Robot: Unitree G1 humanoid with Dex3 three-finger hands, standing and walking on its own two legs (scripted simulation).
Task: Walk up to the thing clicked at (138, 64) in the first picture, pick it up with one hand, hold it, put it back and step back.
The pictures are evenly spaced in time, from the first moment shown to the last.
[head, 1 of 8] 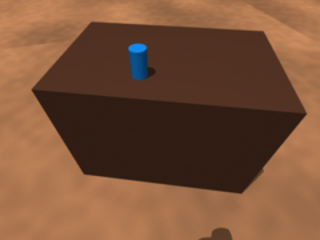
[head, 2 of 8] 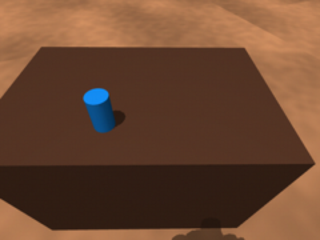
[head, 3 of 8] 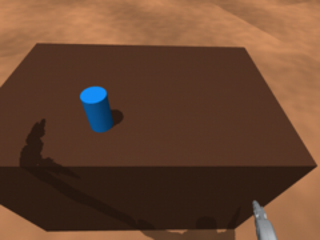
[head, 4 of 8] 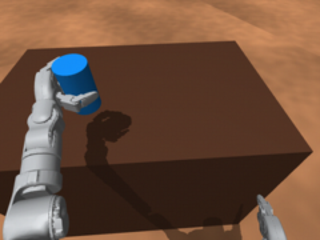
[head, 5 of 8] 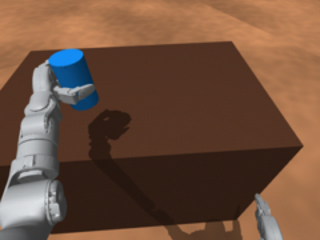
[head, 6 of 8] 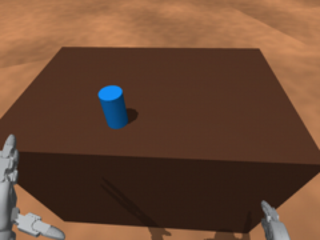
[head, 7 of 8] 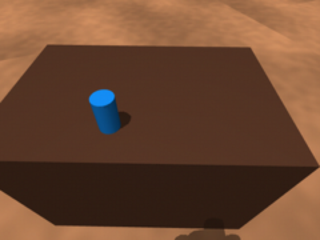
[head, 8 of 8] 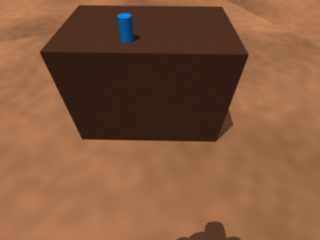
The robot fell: no
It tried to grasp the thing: yes
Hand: left
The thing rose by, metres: 0.26
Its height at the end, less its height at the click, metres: +0.00
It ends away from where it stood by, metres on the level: 0.02
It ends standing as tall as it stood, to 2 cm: yes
